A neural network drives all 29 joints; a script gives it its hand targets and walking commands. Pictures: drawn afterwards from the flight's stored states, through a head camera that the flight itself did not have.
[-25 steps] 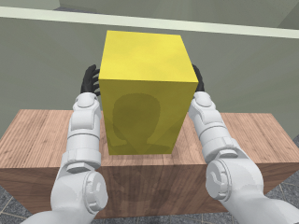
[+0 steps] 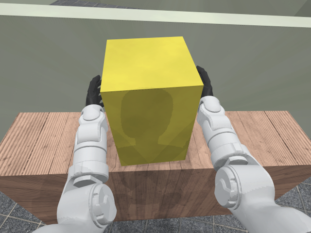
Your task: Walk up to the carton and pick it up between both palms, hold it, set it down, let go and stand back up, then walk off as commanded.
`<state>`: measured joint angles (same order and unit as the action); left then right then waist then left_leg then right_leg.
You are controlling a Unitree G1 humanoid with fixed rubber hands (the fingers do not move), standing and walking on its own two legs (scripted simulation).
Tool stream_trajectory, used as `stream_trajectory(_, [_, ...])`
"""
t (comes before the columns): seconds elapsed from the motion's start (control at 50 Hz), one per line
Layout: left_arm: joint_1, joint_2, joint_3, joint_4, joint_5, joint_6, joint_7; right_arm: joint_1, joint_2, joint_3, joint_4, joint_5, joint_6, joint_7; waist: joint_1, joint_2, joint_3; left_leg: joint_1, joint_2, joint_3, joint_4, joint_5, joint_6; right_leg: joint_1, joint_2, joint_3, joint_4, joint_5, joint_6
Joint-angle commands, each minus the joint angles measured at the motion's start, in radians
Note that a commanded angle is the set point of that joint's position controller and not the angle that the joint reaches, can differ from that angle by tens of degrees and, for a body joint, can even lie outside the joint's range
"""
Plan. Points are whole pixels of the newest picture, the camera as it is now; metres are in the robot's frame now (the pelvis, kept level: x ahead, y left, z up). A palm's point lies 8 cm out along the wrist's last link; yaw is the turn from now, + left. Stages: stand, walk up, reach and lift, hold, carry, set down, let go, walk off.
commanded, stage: set down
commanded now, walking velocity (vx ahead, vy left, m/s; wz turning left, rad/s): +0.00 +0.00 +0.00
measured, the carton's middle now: (149, 105) +0.42 +0.02 +0.10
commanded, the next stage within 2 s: none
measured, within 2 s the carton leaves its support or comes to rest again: neither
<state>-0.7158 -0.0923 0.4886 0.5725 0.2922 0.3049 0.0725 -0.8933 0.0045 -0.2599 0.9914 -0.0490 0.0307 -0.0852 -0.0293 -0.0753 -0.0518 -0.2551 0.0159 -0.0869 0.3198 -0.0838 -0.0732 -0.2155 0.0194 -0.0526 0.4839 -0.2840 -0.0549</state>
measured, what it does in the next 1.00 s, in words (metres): stands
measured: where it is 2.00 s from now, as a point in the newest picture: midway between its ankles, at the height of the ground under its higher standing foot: outside the picture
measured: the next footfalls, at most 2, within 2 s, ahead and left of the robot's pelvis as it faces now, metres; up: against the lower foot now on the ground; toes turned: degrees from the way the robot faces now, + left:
none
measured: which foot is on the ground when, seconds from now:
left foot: down 0.00-1.00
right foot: down 0.00-1.00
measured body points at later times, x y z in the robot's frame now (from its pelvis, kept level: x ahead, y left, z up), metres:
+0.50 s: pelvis +0.00 +0.00 +0.00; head +0.00 +0.01 +0.45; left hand +0.41 +0.15 +0.10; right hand +0.43 -0.14 +0.14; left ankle +0.06 +0.17 -0.74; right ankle -0.02 -0.07 -0.74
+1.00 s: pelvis +0.02 -0.01 +0.00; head +0.04 +0.00 +0.45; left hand +0.42 +0.14 +0.07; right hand +0.45 -0.14 +0.12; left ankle +0.06 +0.17 -0.74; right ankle -0.02 -0.07 -0.74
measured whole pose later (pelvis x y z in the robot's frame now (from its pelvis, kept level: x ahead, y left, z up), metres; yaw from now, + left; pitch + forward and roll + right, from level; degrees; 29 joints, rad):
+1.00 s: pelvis +0.02 -0.01 +0.00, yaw +0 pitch +2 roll +2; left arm -0.67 -0.19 0.61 0.63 0.35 0.17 0.09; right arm -0.89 0.01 -0.36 1.03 -0.21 -0.04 0.00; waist -0.03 -0.06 -0.01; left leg -0.26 0.02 -0.09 0.32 -0.11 -0.08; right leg -0.22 0.02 -0.05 0.48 -0.31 -0.06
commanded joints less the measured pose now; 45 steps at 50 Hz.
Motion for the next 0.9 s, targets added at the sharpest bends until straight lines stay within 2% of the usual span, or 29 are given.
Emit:
stream_trajectory(0.0, [-0.655,-0.452,-0.301,-0.099,0.051,-0.066,-0.102,-0.588,0.491,0.176,-0.075,-0.069,-0.096,0.17,0.134,0.078,-0.46,0.271,-0.015,0.186,-0.027,0.162,0.069,0.206,-0.043,0.008,-0.145,0.539,0.141])
stream_trajectory(0.02, [-0.665,-0.449,-0.3,-0.105,0.053,-0.072,-0.1,-0.589,0.492,0.169,-0.075,-0.077,-0.098,0.174,0.144,0.081,-0.455,0.266,-0.013,0.191,-0.027,0.159,0.069,0.193,-0.041,0.006,-0.144,0.517,0.14])
stream_trajectory(0.06, [-0.647,-0.447,-0.287,-0.078,0.059,-0.072,-0.099,-0.569,0.483,0.142,-0.047,-0.094,-0.098,0.181,0.135,0.077,-0.431,0.268,-0.008,0.192,-0.033,0.143,0.07,0.175,-0.045,0.005,-0.151,0.497,0.139])
stream_trajectory(0.08, [-0.645,-0.448,-0.293,-0.079,0.063,-0.073,-0.097,-0.566,0.478,0.134,-0.048,-0.097,-0.102,0.186,0.137,0.092,-0.435,0.263,-0.008,0.193,-0.033,0.138,0.066,0.166,-0.044,0.003,-0.15,0.481,0.138])
stream_trajectory(0.16, [-0.653,-0.46,-0.278,-0.072,0.074,-0.08,-0.086,-0.56,0.468,0.095,-0.019,-0.111,-0.107,0.198,0.137,0.093,-0.409,0.285,-0.002,0.197,-0.029,0.134,0.064,0.103,-0.03,-0.006,-0.17,0.379,0.124])
stream_trajectory(0.18, [-0.651,-0.465,-0.28,-0.07,0.076,-0.082,-0.083,-0.569,0.473,0.098,-0.029,-0.113,-0.113,0.203,0.147,0.091,-0.427,0.286,-0.002,0.199,-0.025,0.145,0.063,0.098,-0.027,-0.009,-0.17,0.38,0.123])
stream_trajectory(0.24, [-0.659,-0.47,-0.279,-0.065,0.078,-0.097,-0.075,-0.564,0.47,0.078,-0.007,-0.128,-0.12,0.21,0.141,0.083,-0.429,0.273,0.0,0.202,-0.023,0.148,0.064,0.085,-0.023,-0.008,-0.168,0.386,0.121])
stream_trajectory(0.28, [-0.653,-0.462,-0.259,-0.057,0.084,-0.1,-0.071,-0.556,0.472,0.076,-0.004,-0.137,-0.12,0.217,0.152,0.08,-0.406,0.26,0.002,0.204,-0.028,0.12,0.07,0.085,-0.03,-0.004,-0.169,0.368,0.125])
stream_trajectory(0.3, [-0.675,-0.46,-0.263,-0.06,0.083,-0.106,-0.069,-0.555,0.468,0.061,0.009,-0.145,-0.12,0.22,0.146,0.088,-0.419,0.255,0.002,0.206,-0.03,0.108,0.068,0.085,-0.032,-0.005,-0.17,0.349,0.124])
stream_trajectory(0.32, [-0.675,-0.456,-0.25,-0.051,0.08,-0.11,-0.068,-0.571,0.473,0.062,-0.002,-0.149,-0.121,0.223,0.162,0.073,-0.417,0.249,0.003,0.207,-0.033,0.101,0.073,0.077,-0.03,-0.001,-0.168,0.343,0.125])
stream_trajectory(0.38, [-0.671,-0.456,-0.237,-0.044,0.091,-0.119,-0.062,-0.555,0.471,0.045,0.01,-0.162,-0.121,0.226,0.156,0.07,-0.405,0.231,0.003,0.207,-0.033,0.1,0.072,0.083,-0.031,-0.001,-0.161,0.363,0.128])
stream_trajectory(0.4, [-0.666,-0.452,-0.224,-0.046,0.094,-0.12,-0.06,-0.554,0.473,0.048,0.016,-0.162,-0.119,0.23,0.168,0.068,-0.412,0.232,0.003,0.212,-0.035,0.105,0.074,0.084,-0.027,-0.002,-0.161,0.357,0.128])
stream_trajectory(0.42, [-0.656,-0.454,-0.219,-0.043,0.099,-0.118,-0.058,-0.541,0.462,0.035,0.024,-0.168,-0.117,0.233,0.165,0.07,-0.391,0.233,0.004,0.211,-0.036,0.105,0.072,0.076,-0.025,-0.005,-0.163,0.346,0.127])
stream_trajectory(0.5, [-0.665,-0.451,-0.207,-0.039,0.098,-0.13,-0.056,-0.541,0.462,0.029,0.021,-0.179,-0.121,0.237,0.163,0.064,-0.414,0.219,0.004,0.208,-0.031,0.106,0.076,0.074,-0.037,0.004,-0.154,0.397,0.134])
stream_trajectory(0.52, [-0.655,-0.45,-0.202,-0.028,0.102,-0.131,-0.056,-0.548,0.467,0.034,0.012,-0.18,-0.124,0.237,0.173,0.056,-0.425,0.204,0.003,0.21,-0.033,0.109,0.078,0.082,-0.034,0.007,-0.151,0.411,0.134])
stream_trajectory(0.54, [-0.653,-0.453,-0.206,-0.041,0.107,-0.136,-0.053,-0.536,0.467,0.03,0.023,-0.179,-0.124,0.238,0.167,0.068,-0.409,0.21,0.005,0.208,-0.032,0.11,0.074,0.082,-0.036,0.006,-0.148,0.411,0.136])
stream_trajectory(0.56, [-0.655,-0.45,-0.187,-0.041,0.113,-0.139,-0.053,-0.541,0.475,0.029,0.014,-0.188,-0.125,0.24,0.182,0.058,-0.427,0.201,0.001,0.217,-0.027,0.115,0.078,0.082,-0.035,0.009,-0.147,0.411,0.134])
stream_trajectory(0.68, [-0.625,-0.45,-0.163,-0.039,0.127,-0.156,-0.045,-0.514,0.473,0.024,0.028,-0.2,-0.129,0.244,0.189,0.053,-0.435,0.177,0.003,0.22,-0.022,0.141,0.08,0.08,-0.035,0.009,-0.133,0.478,0.139])
stream_trajectory(0.7, [-0.63,-0.455,-0.176,-0.04,0.121,-0.159,-0.043,-0.515,0.469,0.023,0.029,-0.199,-0.131,0.244,0.179,0.064,-0.431,0.172,0.002,0.218,-0.02,0.141,0.076,0.076,-0.036,0.008,-0.129,0.49,0.14])
stream_trajectory(0.76, [-0.617,-0.454,-0.162,-0.043,0.123,-0.168,-0.041,-0.5,0.468,0.014,0.033,-0.208,-0.134,0.247,0.184,0.053,-0.433,0.174,0.006,0.218,-0.018,0.151,0.08,0.062,-0.035,0.011,-0.127,0.5,0.137])
stream_trajectory(0.86, [-0.594,-0.454,-0.144,-0.047,0.137,-0.185,-0.036,-0.496,0.481,0.038,0.031,-0.211,-0.141,0.243,0.2,0.061,-0.46,0.146,0.0,0.222,-0.01,0.178,0.078,0.097,-0.046,0.017,-0.104,0.615,0.148])
stream_trajectory(0.88, [-0.591,-0.46,-0.152,-0.053,0.137,-0.191,-0.034,-0.489,0.484,0.042,0.023,-0.211,-0.148,0.241,0.189,0.062,-0.472,0.144,0.002,0.217,-0.011,0.18,0.078,0.106,-0.048,0.017,-0.095,0.648,0.15])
